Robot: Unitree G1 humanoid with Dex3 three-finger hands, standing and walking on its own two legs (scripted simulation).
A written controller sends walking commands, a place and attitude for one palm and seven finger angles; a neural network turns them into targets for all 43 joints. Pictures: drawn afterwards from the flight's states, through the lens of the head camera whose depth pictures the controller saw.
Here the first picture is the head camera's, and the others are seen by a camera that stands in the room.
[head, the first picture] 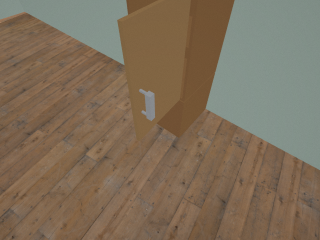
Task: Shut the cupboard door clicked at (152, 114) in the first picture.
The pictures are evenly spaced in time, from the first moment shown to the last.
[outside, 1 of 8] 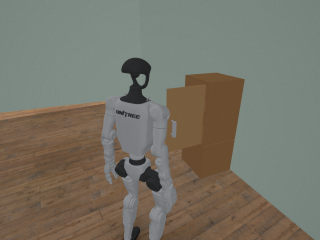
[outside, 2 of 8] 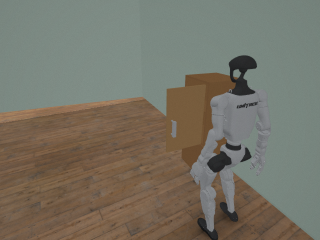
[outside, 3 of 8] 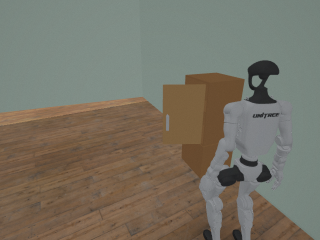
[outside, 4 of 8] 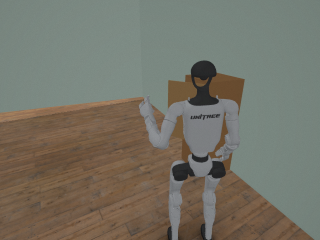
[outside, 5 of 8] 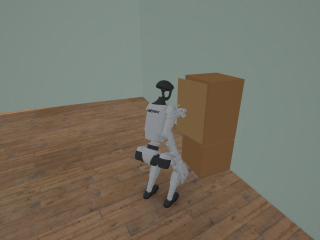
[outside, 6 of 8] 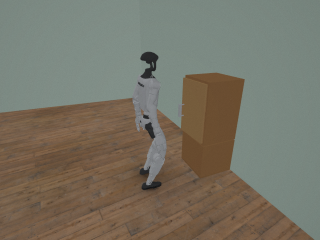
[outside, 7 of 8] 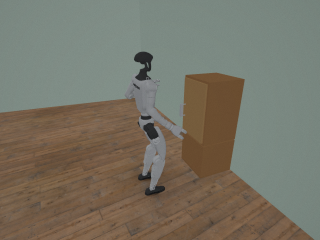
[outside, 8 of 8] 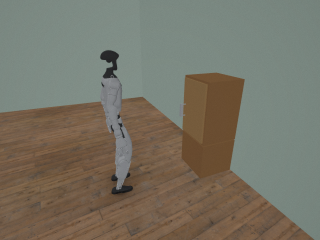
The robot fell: no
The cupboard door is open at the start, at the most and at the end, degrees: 93 93 0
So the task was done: yes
